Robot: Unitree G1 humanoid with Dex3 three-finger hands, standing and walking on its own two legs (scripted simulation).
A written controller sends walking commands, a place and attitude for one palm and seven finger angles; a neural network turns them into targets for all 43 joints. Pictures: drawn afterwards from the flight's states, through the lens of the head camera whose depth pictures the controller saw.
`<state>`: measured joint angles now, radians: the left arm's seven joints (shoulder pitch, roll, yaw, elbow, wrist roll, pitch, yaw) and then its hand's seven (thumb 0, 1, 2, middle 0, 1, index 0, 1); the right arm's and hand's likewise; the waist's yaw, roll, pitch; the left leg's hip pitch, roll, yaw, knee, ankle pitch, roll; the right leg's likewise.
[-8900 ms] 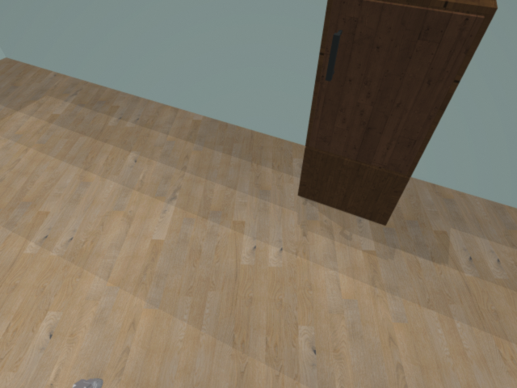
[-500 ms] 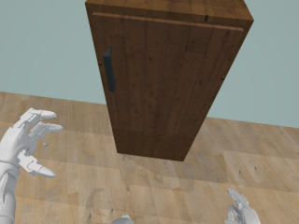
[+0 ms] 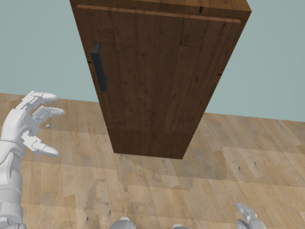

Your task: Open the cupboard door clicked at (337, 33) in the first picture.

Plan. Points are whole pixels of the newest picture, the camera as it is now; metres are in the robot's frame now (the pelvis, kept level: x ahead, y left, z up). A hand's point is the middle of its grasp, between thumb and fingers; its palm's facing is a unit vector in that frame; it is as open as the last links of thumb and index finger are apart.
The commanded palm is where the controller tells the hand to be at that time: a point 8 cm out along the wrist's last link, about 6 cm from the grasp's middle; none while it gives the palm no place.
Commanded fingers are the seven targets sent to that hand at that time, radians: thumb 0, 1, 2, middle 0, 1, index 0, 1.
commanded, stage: move the hooked fingers beside the handle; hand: left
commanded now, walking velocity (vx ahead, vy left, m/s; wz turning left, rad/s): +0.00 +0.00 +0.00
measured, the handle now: (101, 67) +0.57 +0.18 +0.06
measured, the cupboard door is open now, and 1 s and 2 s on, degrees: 0 0 0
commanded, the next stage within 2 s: slide the fingers in behind the handle in 1.94 s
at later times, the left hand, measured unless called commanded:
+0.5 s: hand (57, 103) +0.42 +0.27 +0.06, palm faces -0.07 -1.00 +0.00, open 14.0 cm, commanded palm +0.41 +0.32 +0.07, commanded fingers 0.00 -0.50 0.30 -0.30 -1.20 -0.30 -1.20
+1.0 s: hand (69, 85) +0.49 +0.27 +0.06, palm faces -0.06 -1.00 -0.01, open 14.0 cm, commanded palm +0.48 +0.31 +0.06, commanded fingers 0.00 -0.50 0.30 -0.30 -1.20 -0.30 -1.20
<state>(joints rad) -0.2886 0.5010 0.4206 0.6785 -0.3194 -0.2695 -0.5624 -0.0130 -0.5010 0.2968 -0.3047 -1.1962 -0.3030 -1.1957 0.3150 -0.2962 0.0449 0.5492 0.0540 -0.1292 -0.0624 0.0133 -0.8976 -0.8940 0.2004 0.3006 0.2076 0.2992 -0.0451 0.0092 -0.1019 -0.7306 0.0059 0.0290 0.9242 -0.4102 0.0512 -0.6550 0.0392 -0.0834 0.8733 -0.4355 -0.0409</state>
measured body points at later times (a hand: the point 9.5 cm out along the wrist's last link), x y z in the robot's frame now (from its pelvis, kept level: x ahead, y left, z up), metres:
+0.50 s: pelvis +0.00 +0.01 -0.01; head +0.10 +0.04 +0.43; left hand +0.42 +0.33 +0.07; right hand +0.08 -0.27 -0.10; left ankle +0.02 +0.08 -0.69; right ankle +0.00 -0.10 -0.69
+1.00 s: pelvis +0.00 +0.02 -0.02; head +0.13 +0.05 +0.41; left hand +0.49 +0.32 +0.06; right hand +0.01 -0.26 -0.11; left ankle +0.02 +0.08 -0.69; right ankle +0.00 -0.10 -0.69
